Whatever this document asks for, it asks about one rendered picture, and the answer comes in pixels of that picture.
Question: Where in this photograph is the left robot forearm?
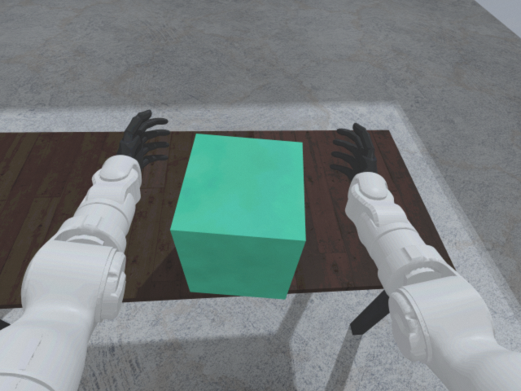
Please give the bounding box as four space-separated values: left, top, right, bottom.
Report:
21 155 142 311

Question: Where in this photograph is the left robot hand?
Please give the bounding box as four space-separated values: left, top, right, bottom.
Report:
116 110 170 172

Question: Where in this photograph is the right robot forearm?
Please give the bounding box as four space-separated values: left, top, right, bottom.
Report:
345 172 495 338

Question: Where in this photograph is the right robot hand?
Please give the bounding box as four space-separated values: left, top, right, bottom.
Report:
330 123 378 181

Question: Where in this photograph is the table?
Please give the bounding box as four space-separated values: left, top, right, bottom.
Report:
0 130 455 335

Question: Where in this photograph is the carton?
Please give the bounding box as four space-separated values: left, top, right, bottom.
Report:
170 134 306 300

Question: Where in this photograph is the robot right upper arm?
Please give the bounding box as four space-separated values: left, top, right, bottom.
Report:
388 275 521 391

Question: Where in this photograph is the robot left upper arm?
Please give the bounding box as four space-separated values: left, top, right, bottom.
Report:
0 240 126 391

